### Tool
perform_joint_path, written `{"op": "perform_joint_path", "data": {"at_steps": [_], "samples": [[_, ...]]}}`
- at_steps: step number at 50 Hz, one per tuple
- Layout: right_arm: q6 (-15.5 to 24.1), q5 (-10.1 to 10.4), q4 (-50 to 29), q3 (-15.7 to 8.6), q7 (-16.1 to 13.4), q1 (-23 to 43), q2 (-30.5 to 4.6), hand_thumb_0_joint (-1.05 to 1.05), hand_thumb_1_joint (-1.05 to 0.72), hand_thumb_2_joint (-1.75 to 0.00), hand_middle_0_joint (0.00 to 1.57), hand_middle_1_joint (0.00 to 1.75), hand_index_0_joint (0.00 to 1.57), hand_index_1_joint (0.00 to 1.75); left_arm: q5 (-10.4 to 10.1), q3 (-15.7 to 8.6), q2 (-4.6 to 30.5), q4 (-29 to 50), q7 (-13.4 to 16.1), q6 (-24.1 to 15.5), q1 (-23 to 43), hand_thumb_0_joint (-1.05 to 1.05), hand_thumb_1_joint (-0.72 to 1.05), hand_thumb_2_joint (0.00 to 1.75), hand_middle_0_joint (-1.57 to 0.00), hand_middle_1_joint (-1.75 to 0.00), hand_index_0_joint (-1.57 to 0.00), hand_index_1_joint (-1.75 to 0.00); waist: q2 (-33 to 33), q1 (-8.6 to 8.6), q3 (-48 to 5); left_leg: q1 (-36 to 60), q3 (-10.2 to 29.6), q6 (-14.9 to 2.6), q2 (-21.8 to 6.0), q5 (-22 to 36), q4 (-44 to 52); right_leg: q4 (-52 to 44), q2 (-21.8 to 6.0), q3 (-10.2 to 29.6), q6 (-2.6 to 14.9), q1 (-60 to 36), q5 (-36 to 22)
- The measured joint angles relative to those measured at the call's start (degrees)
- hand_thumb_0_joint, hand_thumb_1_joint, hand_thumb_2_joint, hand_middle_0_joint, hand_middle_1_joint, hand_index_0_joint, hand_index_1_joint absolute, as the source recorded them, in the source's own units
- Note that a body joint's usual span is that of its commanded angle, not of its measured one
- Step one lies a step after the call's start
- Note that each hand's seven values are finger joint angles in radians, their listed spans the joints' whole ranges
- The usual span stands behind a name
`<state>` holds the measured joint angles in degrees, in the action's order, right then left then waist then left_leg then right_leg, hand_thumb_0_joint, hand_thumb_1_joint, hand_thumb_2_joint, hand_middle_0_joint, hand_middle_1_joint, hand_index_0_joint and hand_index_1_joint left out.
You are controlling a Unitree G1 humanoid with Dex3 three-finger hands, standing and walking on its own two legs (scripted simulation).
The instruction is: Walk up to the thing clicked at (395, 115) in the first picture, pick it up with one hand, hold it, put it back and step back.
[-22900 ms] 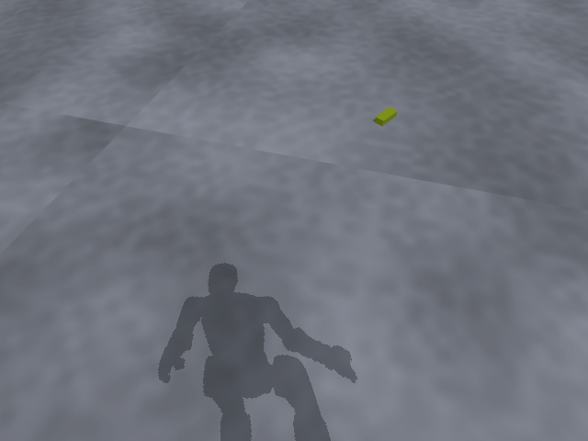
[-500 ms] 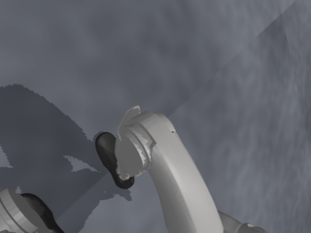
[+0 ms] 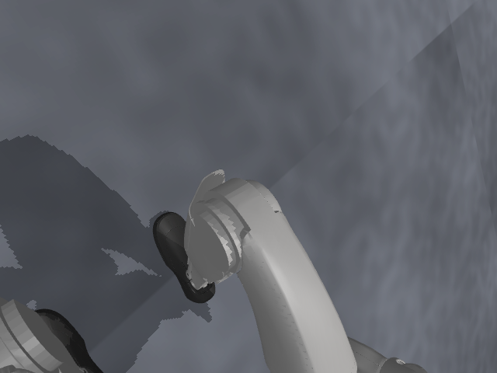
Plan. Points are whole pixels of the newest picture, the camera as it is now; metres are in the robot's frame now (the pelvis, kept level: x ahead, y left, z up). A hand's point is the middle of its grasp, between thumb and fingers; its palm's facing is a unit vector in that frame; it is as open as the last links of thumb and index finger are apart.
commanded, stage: close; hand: left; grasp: from above
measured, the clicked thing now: out of the picture +0.48 +0.37 -0.31
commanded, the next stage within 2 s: settle in 0.92 s
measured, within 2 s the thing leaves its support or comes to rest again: leaves its support in 1.42 s
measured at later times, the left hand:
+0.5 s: hand out of the picture +0.47 +0.35 -0.28, palm faces -0.04 -0.43 -0.90, open 8.9 cm
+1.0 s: hand out of the picture +0.47 +0.35 -0.28, palm faces -0.04 -0.43 -0.90, open 8.8 cm
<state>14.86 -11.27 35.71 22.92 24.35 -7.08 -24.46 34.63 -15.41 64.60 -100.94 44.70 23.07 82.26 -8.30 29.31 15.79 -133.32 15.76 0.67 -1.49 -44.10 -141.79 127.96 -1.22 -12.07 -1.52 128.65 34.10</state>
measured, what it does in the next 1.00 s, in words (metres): stands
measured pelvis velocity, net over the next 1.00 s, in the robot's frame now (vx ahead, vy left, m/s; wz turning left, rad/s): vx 0.00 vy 0.00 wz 0.00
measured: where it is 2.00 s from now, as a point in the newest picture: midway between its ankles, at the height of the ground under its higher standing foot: (139, 318)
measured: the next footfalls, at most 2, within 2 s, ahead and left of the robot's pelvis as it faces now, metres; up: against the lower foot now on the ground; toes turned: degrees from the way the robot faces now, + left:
none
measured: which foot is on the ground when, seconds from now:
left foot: down 0.00-1.00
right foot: down 0.00-1.00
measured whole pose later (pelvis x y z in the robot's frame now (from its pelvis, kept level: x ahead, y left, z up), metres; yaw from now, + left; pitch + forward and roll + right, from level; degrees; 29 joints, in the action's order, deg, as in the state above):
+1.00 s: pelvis +0.00 +0.00 +0.00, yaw +0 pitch +33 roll -17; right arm 15.1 -11.6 35.8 22.9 24.2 -7.2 -24.7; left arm 33.9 -14.7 65.0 -101.1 45.1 23.2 82.8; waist -8.1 29.3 16.1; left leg -133.1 15.6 0.5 -1.3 -44.1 -141.7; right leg 128.0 -1.3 -11.9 -1.7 128.3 34.3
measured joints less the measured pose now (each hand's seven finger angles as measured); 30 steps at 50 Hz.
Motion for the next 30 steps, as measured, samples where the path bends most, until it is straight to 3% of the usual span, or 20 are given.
{"op": "perform_joint_path", "data": {"at_steps": [15, 30], "samples": [[0.2, -0.2, 0.1, 0.1, -0.2, 0.1, 0.0, 0.0, -0.92, -0.9, 0.19, 0.3, 0.2, 0.3, -0.4, 0.2, 0.3, 0.1, -0.1, 0.0, 0.2, 0.0, 0.25, 0.48, -0.59, -0.72, -0.6, -0.63, 0.1, -0.12, 0.0, -0.1, -0.1, -0.02, 0.1, 0.0, 0.0, 0.1, 0.0, 0.1, -0.04, 0.1, 0.1], [0.2, -0.2, 0.3, -0.2, -0.3, 0.1, 0.2, 0.0, -0.92, -0.9, 0.19, 0.3, 0.2, 0.3, -0.2, 0.3, 0.2, -0.4, 0.2, -0.2, 0.2, -0.01, 0.27, 0.4, -0.65, -0.64, -0.66, -0.54, 0.3, -0.17, 0.0, 0.1, -0.1, -0.15, 0.1, -0.1, -0.1, 0.1, 0.0, 0.1, -0.19, -0.2, 0.2]]}}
